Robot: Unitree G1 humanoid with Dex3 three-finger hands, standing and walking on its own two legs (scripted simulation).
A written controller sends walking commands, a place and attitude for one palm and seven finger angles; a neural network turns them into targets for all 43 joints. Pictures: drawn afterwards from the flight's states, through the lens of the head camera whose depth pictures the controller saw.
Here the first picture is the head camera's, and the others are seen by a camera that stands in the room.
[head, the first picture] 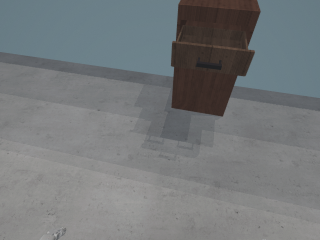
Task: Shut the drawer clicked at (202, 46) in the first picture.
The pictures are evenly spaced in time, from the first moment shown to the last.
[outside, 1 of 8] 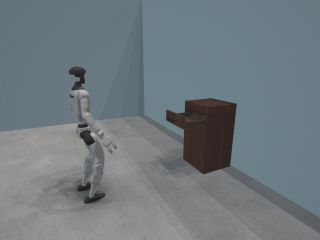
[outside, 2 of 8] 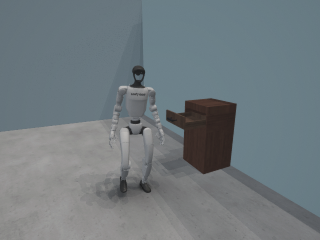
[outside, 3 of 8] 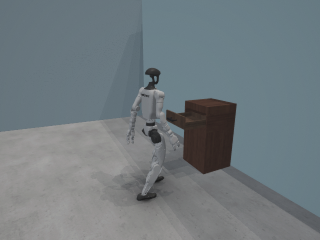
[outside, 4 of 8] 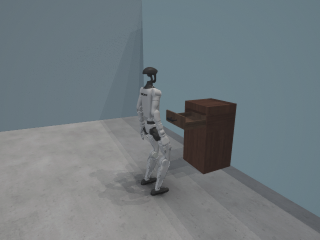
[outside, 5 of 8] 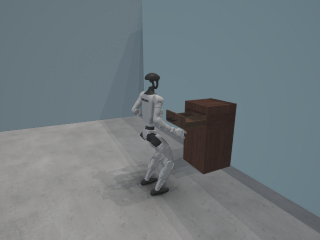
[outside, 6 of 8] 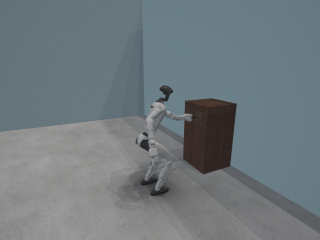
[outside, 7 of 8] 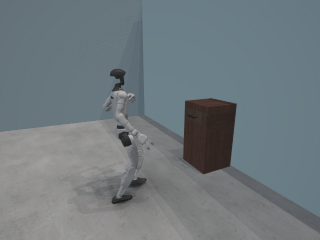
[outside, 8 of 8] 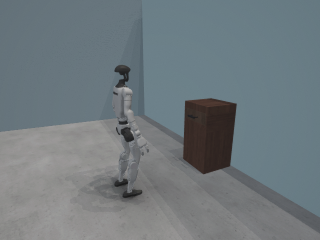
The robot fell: no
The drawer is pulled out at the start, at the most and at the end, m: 0.30 0.30 0.00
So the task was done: yes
